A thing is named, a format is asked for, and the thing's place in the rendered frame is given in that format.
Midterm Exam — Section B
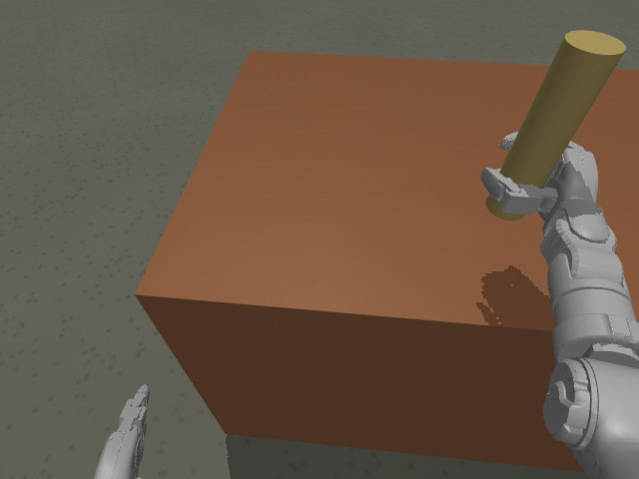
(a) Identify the can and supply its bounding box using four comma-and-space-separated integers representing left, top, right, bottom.
485, 30, 626, 221

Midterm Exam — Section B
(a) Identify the right robot hand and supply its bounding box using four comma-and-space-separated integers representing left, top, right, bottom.
481, 131, 599, 221

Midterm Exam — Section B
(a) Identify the right robot arm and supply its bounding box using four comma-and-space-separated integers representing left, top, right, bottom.
540, 200, 639, 479

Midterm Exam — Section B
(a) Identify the left robot hand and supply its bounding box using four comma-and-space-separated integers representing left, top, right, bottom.
94, 384, 150, 479

